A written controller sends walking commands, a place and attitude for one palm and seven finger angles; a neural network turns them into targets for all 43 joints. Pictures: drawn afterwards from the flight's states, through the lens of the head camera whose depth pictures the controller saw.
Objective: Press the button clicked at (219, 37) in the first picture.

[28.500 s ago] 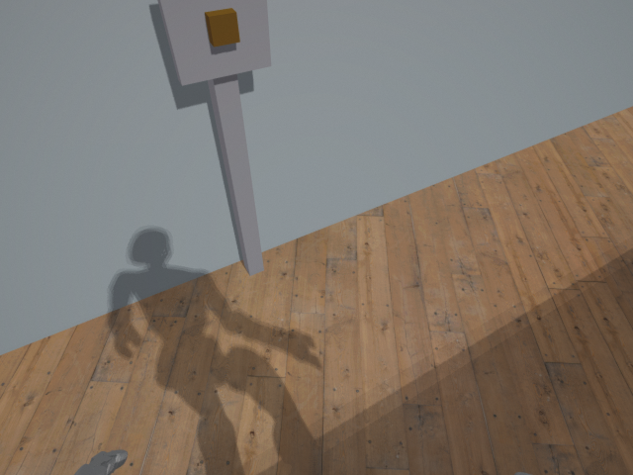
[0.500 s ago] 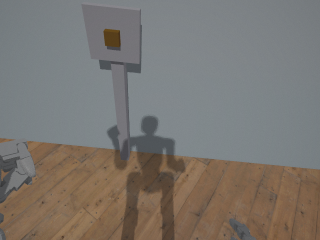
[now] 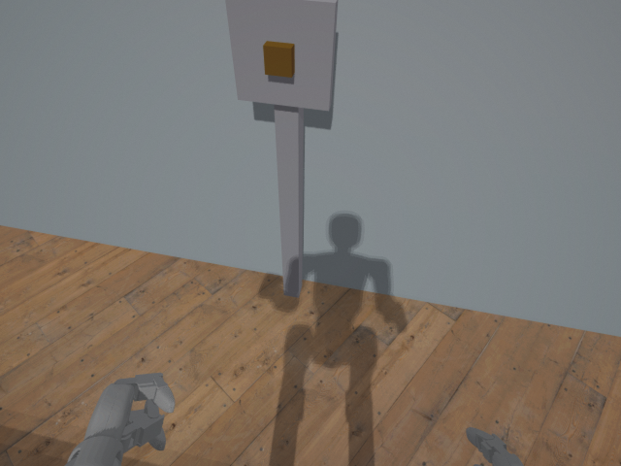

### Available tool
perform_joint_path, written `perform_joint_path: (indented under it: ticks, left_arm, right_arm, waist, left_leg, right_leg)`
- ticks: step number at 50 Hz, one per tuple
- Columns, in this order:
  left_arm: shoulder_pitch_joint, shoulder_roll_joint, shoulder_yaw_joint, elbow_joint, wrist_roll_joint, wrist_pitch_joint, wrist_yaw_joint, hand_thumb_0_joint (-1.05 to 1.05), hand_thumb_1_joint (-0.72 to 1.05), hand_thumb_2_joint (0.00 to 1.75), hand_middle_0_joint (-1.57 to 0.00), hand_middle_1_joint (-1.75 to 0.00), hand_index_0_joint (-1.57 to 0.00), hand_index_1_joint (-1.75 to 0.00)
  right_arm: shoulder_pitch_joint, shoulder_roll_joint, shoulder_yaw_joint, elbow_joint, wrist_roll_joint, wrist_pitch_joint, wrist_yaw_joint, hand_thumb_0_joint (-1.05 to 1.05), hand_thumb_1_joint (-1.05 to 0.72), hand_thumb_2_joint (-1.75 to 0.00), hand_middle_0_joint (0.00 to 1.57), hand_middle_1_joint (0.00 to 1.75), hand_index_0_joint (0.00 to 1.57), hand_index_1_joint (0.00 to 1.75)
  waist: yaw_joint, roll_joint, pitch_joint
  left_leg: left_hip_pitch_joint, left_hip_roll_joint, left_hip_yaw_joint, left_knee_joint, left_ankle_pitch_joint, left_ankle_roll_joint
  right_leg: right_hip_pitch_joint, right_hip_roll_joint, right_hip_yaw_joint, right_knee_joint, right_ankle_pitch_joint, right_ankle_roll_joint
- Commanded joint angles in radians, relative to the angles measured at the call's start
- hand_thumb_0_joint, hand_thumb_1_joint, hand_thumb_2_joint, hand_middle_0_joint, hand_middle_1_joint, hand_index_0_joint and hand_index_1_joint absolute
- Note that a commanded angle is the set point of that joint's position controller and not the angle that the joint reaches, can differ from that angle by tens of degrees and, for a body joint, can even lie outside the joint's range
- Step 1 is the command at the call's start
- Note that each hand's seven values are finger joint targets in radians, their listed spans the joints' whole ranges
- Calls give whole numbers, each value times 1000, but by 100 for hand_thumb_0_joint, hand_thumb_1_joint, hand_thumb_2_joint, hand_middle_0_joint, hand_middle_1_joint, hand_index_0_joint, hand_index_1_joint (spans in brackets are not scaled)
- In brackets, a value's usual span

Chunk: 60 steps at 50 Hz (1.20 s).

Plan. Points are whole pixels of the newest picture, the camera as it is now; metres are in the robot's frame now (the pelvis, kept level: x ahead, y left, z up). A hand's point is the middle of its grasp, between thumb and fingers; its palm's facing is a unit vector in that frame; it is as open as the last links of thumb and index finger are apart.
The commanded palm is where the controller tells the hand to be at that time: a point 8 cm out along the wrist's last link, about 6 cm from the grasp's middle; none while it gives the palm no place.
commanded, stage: let the arm hang, fingers relaxed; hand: left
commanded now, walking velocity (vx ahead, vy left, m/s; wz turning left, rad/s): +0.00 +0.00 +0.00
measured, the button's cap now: (279, 58) +0.83 +0.09 +0.17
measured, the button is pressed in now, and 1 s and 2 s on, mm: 0 0 0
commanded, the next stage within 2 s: stand and wait in 0.92 s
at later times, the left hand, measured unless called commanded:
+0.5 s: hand out of the picture -0.02 +0.22 -0.15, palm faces +0.00 -0.95 -0.30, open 6.5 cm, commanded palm none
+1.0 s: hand out of the picture +0.09 +0.20 -0.14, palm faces -0.02 -0.96 -0.29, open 7.4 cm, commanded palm none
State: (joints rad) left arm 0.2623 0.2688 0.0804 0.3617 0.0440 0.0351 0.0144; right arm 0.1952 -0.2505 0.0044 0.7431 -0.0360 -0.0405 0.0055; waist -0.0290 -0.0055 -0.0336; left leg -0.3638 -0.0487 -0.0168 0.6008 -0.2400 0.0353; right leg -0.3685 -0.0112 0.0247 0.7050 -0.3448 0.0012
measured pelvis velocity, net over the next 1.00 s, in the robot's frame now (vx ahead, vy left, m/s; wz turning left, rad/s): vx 0.02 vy -0.02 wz -0.01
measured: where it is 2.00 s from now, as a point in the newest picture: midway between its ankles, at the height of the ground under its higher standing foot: outside the picture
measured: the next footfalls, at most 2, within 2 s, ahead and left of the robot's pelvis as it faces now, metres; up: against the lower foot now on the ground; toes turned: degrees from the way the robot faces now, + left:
none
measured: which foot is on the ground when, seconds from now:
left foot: down 0.00-1.00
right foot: down 0.00-1.00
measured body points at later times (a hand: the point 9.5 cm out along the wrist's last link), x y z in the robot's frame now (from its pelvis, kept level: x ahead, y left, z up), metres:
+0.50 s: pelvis +0.00 +0.00 +0.02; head +0.02 -0.02 +0.46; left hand -0.02 +0.27 -0.13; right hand +0.01 -0.25 -0.15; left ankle +0.04 +0.10 -0.73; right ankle +0.02 -0.13 -0.73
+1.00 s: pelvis +0.02 -0.02 +0.02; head +0.03 -0.03 +0.47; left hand +0.09 +0.25 -0.12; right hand +0.05 -0.28 -0.14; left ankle +0.04 +0.10 -0.73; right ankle +0.02 -0.13 -0.73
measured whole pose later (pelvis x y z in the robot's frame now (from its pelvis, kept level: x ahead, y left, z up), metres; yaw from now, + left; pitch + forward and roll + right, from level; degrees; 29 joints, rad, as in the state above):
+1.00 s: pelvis +0.02 -0.02 +0.02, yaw -1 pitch -2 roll +0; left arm 0.13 0.25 0.02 1.12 0.02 -0.01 0.01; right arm 0.19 -0.25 -0.02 1.11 -0.02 0.00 -0.01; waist -0.02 0.02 0.05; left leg -0.18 -0.01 -0.03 0.38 -0.16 0.00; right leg -0.15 0.03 0.03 0.38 -0.20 -0.02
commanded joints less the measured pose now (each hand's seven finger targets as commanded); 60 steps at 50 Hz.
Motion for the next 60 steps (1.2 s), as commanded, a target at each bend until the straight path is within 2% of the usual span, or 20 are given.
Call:
perform_joint_path:
  ticks: [1,2,3,4,5,6,8,9,10,14,21,23,28,31,34,38,41,45,49,60]
  left_arm:
    - [53,192,2,129,-11,-44,0,0,90,90,-93,-110,-93,-110]
    - [18,201,-11,179,-15,-40,-4,0,90,90,-90,-106,-90,-106]
    - [-14,177,-22,222,-19,-33,-7,0,90,90,-86,-102,-86,-102]
    - [-22,146,-31,272,-20,-38,-5,0,90,90,-82,-98,-82,-98]
    - [-15,138,-37,320,-23,-39,-2,0,90,90,-79,-94,-79,-94]
    - [-5,118,-44,364,-26,-41,-1,0,90,90,-75,-90,-75,-90]
    - [26,98,-37,433,-29,-44,3,0,90,90,-68,-82,-68,-82]
    - [35,103,-38,467,-30,-43,3,0,90,90,-64,-78,-64,-78]
    - [42,110,-37,492,-30,-44,4,0,90,90,-60,-74,-60,-74]
    - [40,101,-43,587,-31,-43,4,0,90,90,-46,-58,-46,-58]
    - [32,116,-43,682,-31,-46,9,0,90,90,-20,-30,-20,-30]
    - [24,122,-42,698,-31,-48,10,0,90,90,-20,-30,-20,-30]
    - [-4,131,-37,720,-32,-51,11,0,90,90,-20,-30,-20,-30]
    - [-23,133,-36,726,-32,-53,12,0,90,90,-20,-30,-20,-30]
    - [-45,135,-33,728,-32,-54,11,0,90,90,-20,-30,-20,-30]
    - [-73,142,-30,725,-32,-56,10,0,90,90,-20,-30,-20,-30]
    - [-87,150,-27,722,-32,-59,9,0,90,90,-20,-30,-20,-30]
    - [-108,161,-23,714,-32,-61,8,0,90,90,-20,-30,-20,-30]
    - [-124,168,-22,714,-34,-64,8,0,90,90,-20,-30,-20,-30]
    - [-140,206,-19,716,-34,-68,7,0,90,90,-20,-30,-20,-30]
  right_arm:
    - [9,-94,-41,-48,23,7,-7,0,-90,-90,20,30,20,30]
    - [41,-83,-36,-26,19,21,0,0,-90,-90,20,30,20,30]
    - [38,-86,-34,-9,11,29,4,0,-90,-90,20,30,20,30]
    - [16,-93,-33,16,10,33,-2,0,-90,-90,20,30,20,30]
    - [20,-104,-37,31,13,35,-5,0,-90,-90,20,30,20,30]
    - [25,-102,-33,54,15,32,-8,0,-90,-90,20,30,20,30]
    - [36,-102,-36,94,12,29,-15,0,-90,-90,20,30,20,30]
    - [38,-99,-35,111,14,28,-17,0,-90,-90,20,30,20,30]
    - [37,-107,-38,125,16,30,-18,0,-90,-90,20,30,20,30]
    - [75,-102,-42,190,21,37,-24,0,-90,-90,20,30,20,30]
    - [94,-107,-48,273,21,42,-25,0,-90,-90,20,30,20,30]
    - [97,-109,-48,290,20,39,-26,0,-90,-90,20,30,20,30]
    - [80,-115,-47,314,19,35,-26,0,-90,-90,20,30,20,30]
    - [66,-119,-47,321,18,31,-28,0,-90,-90,20,30,20,30]
    - [51,-124,-46,324,17,27,-28,0,-90,-90,20,30,20,30]
    - [37,-130,-46,327,16,26,-29,0,-90,-90,20,30,20,30]
    - [25,-138,-48,327,16,25,-29,0,-90,-90,20,30,20,30]
    - [10,-152,-51,325,17,26,-29,0,-90,-90,20,30,20,30]
    - [0,-163,-53,328,17,23,-30,0,-90,-90,20,30,20,30]
    - [-36,-203,-58,325,21,27,-30,0,-90,-90,20,30,20,30]
  waist:
    - [20,11,-27]
    - [-13,84,16]
    - [-16,122,58]
    - [1,40,56]
    - [7,-28,52]
    - [10,-16,51]
    - [19,124,13]
    - [25,161,1]
    - [30,156,0]
    - [22,39,31]
    - [20,-14,96]
    - [21,-23,89]
    - [22,-6,98]
    - [23,27,90]
    - [26,19,89]
    - [24,42,90]
    - [23,13,66]
    - [23,6,81]
    - [19,12,36]
    - [18,1,18]
  left_leg:
    - [26,49,-29,-32,-15,-28]
    - [93,44,-26,-60,-75,-28]
    - [116,52,-54,-110,-45,-19]
    - [90,84,-86,-126,-13,-8]
    - [82,98,-108,-146,0,-4]
    - [93,102,-112,-171,12,-3]
    - [112,123,-129,-219,0,2]
    - [111,125,-136,-233,2,6]
    - [116,131,-136,-238,8,8]
    - [134,136,-134,-268,-56,9]
    - [153,125,-109,-273,-54,9]
    - [162,123,-106,-271,-30,9]
    - [166,125,-99,-273,8,4]
    - [171,132,-103,-278,41,2]
    - [168,135,-101,-282,69,0]
    - [174,136,-97,-286,86,-6]
    - [193,136,-97,-277,118,-6]
    - [196,137,-91,-276,117,-9]
    - [223,143,-90,-275,158,-12]
    - [261,148,-80,-272,176,-14]
  right_leg:
    - [109,-209,260,-319,211,-99]
    - [0,-220,246,-341,35,-116]
    - [-60,-133,184,-316,-68,-91]
    - [-22,-74,147,-311,-49,-64]
    - [22,-62,118,-317,-19,-56]
    - [44,-63,113,-316,18,-53]
    - [94,-49,97,-301,63,-50]
    - [128,-47,85,-292,95,-50]
    - [141,-45,79,-294,108,-51]
    - [129,-52,75,-338,69,-54]
    - [87,-67,90,-387,0,-60]
    - [95,-70,94,-391,9,-61]
    - [109,-76,97,-394,32,-62]
    - [126,-75,93,-386,71,-61]
    - [147,-76,91,-386,107,-58]
    - [156,-78,97,-394,120,-58]
    - [171,-81,100,-399,147,-58]
    - [166,-78,105,-415,145,-58]
    - [202,-84,104,-407,212,-58]
    - [213,-88,111,-424,257,-57]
